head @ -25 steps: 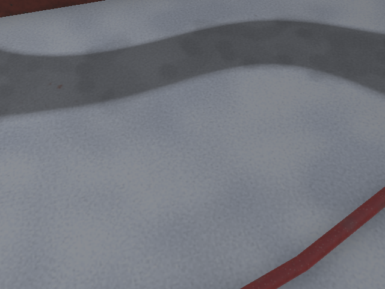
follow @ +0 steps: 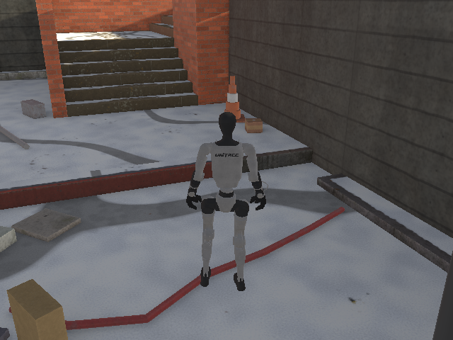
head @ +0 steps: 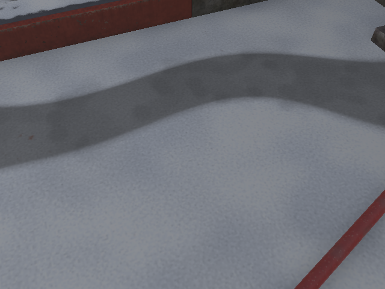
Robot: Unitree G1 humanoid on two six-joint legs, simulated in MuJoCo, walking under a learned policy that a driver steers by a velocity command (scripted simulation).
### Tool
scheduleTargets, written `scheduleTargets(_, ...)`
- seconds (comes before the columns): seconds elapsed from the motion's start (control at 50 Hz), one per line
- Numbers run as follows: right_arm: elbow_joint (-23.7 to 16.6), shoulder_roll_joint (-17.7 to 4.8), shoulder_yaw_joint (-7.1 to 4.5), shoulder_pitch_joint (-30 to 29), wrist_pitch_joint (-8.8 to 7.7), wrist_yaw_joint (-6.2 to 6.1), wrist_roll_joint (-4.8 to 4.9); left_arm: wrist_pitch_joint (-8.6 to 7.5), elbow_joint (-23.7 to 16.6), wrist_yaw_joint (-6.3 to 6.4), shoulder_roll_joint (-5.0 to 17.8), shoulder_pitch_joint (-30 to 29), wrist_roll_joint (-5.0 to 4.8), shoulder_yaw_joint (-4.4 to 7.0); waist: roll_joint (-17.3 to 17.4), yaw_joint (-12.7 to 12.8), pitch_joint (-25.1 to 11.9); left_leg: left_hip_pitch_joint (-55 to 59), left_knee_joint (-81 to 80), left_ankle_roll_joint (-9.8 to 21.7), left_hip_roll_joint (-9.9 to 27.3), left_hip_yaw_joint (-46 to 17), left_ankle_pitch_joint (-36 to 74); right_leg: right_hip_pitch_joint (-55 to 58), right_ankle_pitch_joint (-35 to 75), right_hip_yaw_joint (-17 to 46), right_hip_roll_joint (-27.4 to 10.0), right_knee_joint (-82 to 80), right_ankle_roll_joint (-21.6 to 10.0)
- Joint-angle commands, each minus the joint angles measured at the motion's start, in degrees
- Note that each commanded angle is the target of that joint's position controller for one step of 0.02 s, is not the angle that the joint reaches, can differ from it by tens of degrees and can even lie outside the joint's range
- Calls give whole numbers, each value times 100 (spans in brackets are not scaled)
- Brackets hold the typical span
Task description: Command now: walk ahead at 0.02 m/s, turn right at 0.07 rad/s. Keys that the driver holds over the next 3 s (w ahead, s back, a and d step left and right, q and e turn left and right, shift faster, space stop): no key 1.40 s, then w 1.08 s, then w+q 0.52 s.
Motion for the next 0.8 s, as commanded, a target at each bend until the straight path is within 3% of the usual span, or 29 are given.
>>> scheduleTargets(0.02,-225,-509,-165,61,-15,-100,-13,-83,-144,-17,530,-38,5,133,147,0,-500,807,-220,-499,94,-125,1457,-251,-5,332,-374,-562,-334)
scheduleTargets(0.16,33,-377,-194,93,-9,-198,19,-133,341,27,415,-176,-6,87,84,14,-375,816,-138,-446,71,-110,1353,-240,-411,349,-354,-641,-242)
scheduleTargets(0.44,827,-202,-204,302,-50,-222,42,-112,1168,122,235,-217,-33,59,166,50,-200,799,-177,-378,98,-36,1266,-304,-1111,344,-324,-880,-221)
scheduleTargets(0.8,1566,-80,-102,434,-26,-210,42,-73,1561,201,89,74,-45,59,232,2,-149,793,-313,-214,142,75,1167,-463,-1501,198,-233,-1045,-76)
Next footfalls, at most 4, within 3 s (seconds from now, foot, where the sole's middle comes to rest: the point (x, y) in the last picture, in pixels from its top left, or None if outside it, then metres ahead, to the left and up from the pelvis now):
1.66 left None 0.08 0.20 -0.73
2.16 right None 0.32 -0.06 -0.75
2.62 left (150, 239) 0.67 0.18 -0.79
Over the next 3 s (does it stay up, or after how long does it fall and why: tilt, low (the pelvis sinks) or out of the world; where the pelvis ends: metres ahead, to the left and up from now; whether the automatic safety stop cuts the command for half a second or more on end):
stays up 0.65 0.10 0.00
